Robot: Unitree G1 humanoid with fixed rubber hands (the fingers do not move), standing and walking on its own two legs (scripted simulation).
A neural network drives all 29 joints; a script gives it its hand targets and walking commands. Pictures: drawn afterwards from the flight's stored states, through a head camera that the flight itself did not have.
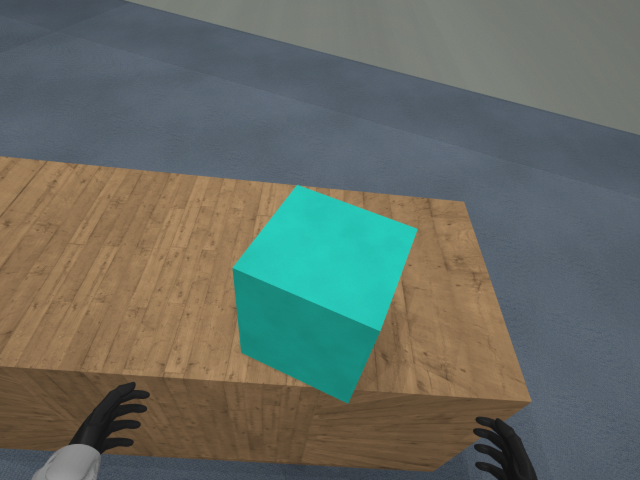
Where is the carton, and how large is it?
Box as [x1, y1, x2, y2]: [232, 185, 417, 402]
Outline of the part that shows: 297,185 232,268 241,352 345,402 348,402 380,330 417,229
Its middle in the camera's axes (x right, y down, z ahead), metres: +0.01 +0.09 +0.65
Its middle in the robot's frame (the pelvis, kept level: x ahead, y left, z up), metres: +0.42 -0.01 -0.07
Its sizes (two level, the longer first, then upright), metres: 0.210 0.200 0.250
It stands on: a pedestal, 0.56 m high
